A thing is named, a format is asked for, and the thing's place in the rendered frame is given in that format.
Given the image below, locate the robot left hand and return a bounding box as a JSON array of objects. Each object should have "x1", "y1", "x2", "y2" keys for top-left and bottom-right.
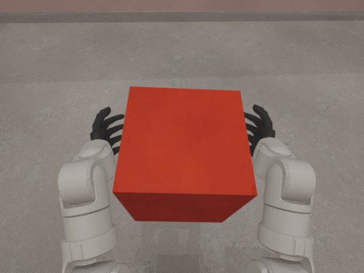
[{"x1": 90, "y1": 107, "x2": 125, "y2": 155}]

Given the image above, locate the robot left upper arm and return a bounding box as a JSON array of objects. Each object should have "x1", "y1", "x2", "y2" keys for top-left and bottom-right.
[{"x1": 71, "y1": 260, "x2": 130, "y2": 273}]

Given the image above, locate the carton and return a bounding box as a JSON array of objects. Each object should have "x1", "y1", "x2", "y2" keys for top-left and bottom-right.
[{"x1": 112, "y1": 86, "x2": 257, "y2": 222}]

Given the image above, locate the robot right hand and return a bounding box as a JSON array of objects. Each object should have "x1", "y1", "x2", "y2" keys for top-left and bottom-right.
[{"x1": 244, "y1": 105, "x2": 275, "y2": 157}]

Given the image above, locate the robot right upper arm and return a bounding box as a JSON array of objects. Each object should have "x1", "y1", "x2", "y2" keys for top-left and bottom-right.
[{"x1": 246, "y1": 257, "x2": 309, "y2": 273}]

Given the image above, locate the robot right forearm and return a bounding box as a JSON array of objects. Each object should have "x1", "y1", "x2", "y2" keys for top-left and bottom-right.
[{"x1": 252, "y1": 137, "x2": 316, "y2": 273}]

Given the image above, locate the robot left forearm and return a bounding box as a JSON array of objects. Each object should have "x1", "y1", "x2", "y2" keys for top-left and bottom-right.
[{"x1": 57, "y1": 139, "x2": 118, "y2": 273}]

